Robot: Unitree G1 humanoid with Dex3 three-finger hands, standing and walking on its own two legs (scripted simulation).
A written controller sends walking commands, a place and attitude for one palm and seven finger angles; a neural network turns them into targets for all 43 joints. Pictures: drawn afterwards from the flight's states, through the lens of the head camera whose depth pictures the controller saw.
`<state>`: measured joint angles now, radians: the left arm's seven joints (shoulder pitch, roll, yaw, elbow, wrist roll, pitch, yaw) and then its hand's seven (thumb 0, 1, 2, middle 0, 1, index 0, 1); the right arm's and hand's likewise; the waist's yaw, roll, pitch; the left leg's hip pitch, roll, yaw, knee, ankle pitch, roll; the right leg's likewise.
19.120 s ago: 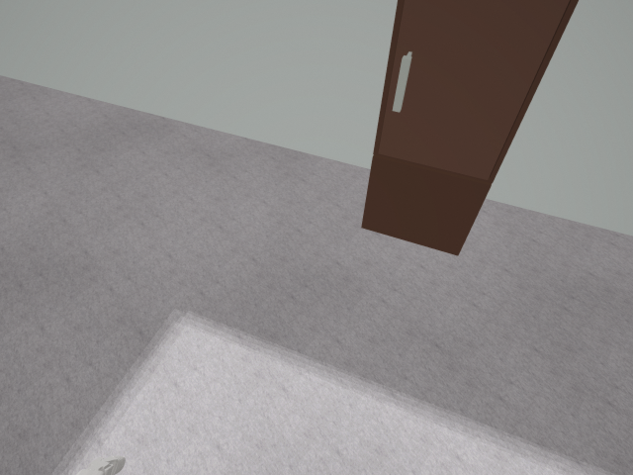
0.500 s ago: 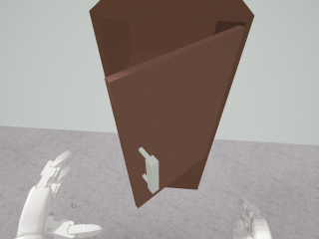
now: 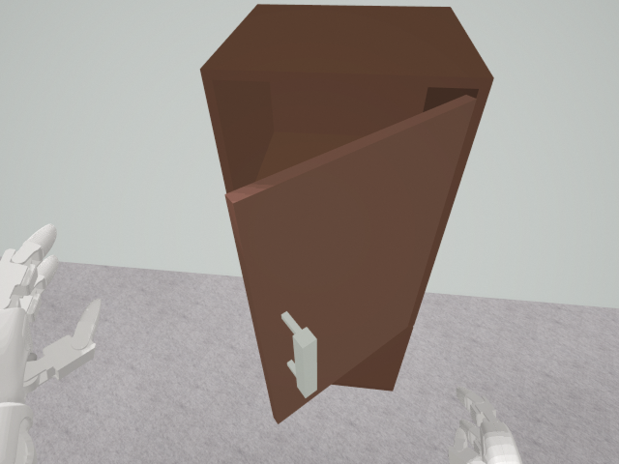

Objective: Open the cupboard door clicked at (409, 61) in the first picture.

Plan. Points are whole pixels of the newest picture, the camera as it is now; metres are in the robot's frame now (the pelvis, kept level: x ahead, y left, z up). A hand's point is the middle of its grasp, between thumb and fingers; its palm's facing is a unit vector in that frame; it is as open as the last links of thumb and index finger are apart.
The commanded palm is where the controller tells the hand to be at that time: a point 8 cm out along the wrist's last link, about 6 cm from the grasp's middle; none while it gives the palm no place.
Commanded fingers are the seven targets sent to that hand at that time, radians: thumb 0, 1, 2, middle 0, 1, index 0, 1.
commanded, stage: draw the hand back to the body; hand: left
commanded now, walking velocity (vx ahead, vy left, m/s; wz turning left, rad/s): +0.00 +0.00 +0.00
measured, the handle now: (298, 354) +0.30 +0.06 -0.06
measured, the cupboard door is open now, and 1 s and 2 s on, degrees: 43 43 43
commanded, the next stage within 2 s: step back with the hand held close in 0.40 s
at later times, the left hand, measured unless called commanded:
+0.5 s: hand (85, 335) +0.18 +0.24 +0.17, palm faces +0.46 -0.80 -0.38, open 7.4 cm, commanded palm +0.14 +0.28 +0.18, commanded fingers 0.00 0.90 0.90 -0.20 -0.30 -0.20 -0.30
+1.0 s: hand (49, 371) +0.15 +0.26 +0.16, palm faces +0.38 -0.79 -0.48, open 7.4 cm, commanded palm +0.09 +0.30 +0.18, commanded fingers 0.00 0.90 0.90 -0.20 -0.30 -0.20 -0.30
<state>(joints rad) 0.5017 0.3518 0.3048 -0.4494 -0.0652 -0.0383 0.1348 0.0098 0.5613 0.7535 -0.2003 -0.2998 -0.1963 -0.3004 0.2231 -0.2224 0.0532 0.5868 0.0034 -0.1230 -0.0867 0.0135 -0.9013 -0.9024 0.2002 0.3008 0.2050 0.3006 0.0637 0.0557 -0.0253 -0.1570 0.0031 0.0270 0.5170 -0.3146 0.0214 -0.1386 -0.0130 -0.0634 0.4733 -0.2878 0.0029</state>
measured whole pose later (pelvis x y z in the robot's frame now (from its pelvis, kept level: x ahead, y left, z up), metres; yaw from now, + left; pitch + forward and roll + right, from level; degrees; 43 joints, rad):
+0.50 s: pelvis -0.01 -0.02 +0.01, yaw +0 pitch -5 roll -1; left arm 0.47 0.33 0.33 -0.41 -0.07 -0.08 0.12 0.02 0.89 0.90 -0.21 -0.30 -0.21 -0.30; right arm 0.20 -0.22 0.02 0.64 0.00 -0.13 -0.08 0.01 -0.90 -0.90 0.20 0.30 0.20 0.30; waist 0.06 0.06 0.01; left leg -0.08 0.03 0.03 0.43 -0.26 0.00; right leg -0.07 0.01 -0.06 0.40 -0.24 -0.02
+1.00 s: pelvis -0.06 +0.00 +0.00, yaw -1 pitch -1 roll -1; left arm 0.56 0.42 0.41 -0.50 -0.05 -0.16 0.15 0.02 0.89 0.90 -0.22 -0.30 -0.21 -0.30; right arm 0.19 -0.23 -0.01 0.56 0.01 -0.01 -0.09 0.01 -0.90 -0.90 0.20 0.30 0.20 0.30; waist 0.00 0.01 0.03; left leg -0.28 0.02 0.05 0.49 -0.20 0.03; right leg -0.26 0.00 -0.04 0.44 -0.16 0.00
